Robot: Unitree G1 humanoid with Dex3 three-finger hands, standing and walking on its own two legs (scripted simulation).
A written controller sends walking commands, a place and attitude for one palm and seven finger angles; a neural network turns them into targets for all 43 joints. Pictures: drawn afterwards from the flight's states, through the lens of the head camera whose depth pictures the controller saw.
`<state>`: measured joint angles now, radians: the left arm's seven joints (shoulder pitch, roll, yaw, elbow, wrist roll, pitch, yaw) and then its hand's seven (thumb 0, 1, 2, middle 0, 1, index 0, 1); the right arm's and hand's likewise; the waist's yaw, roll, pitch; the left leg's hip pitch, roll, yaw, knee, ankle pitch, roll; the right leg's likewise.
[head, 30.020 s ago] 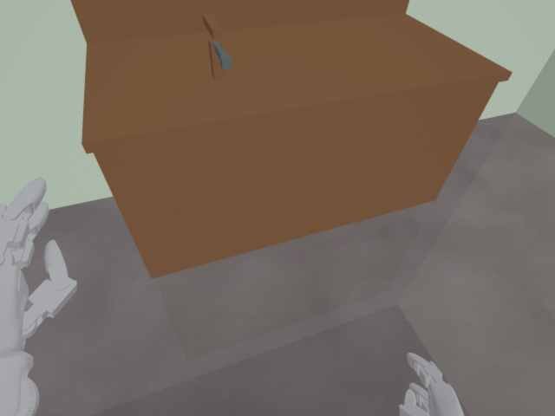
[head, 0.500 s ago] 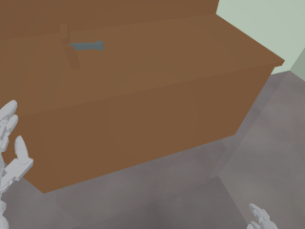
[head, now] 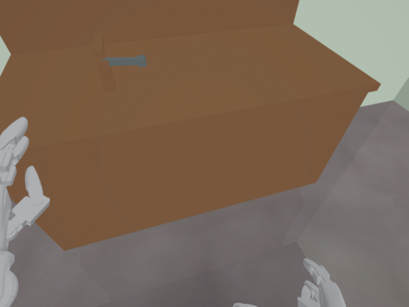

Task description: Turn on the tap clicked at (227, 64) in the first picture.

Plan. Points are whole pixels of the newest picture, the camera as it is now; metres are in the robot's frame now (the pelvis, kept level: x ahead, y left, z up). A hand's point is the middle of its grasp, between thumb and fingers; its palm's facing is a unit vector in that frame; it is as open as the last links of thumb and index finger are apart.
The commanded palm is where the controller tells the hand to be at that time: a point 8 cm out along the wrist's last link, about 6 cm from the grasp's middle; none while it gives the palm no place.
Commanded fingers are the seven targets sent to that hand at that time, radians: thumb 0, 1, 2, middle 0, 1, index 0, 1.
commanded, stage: stand and check the lever's angle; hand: left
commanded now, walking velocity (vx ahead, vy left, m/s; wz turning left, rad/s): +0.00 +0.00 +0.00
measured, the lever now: (141, 61) +0.82 +0.25 +0.08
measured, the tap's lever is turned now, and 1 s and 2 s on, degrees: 77 77 77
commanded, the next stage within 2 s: stand and wait in 0.28 s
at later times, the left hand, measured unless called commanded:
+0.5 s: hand (60, 188) +0.25 +0.23 +0.17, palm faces +0.39 -0.82 -0.42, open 7.4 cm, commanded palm +0.19 +0.27 +0.18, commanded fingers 0.00 0.90 0.90 -0.20 -0.30 -0.20 -0.30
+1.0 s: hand (55, 195) +0.25 +0.24 +0.15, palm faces +0.38 -0.86 -0.35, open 7.4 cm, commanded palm +0.19 +0.28 +0.18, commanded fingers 0.00 0.90 0.90 -0.20 -0.30 -0.20 -0.30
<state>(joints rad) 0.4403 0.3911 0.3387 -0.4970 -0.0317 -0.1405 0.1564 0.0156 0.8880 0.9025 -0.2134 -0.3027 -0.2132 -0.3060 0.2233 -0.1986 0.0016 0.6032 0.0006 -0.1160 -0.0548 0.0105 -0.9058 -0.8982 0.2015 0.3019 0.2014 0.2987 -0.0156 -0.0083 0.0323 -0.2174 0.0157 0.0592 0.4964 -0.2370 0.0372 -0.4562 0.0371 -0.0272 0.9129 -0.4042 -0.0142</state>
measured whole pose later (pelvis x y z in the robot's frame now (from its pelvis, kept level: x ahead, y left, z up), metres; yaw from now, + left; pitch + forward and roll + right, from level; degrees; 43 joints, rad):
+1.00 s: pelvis +0.03 +0.01 +0.01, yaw -1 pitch -1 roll -1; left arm 0.47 0.33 0.31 -0.44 -0.05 -0.14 0.15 0.01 0.89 0.90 -0.21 -0.30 -0.21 -0.31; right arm 0.18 -0.20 0.01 0.61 0.00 -0.08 -0.06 0.01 -0.90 -0.90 0.20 0.30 0.20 0.30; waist 0.00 0.01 0.03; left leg -0.19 0.02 0.05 0.43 -0.23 0.02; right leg -0.18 0.01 -0.01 0.37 -0.17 0.00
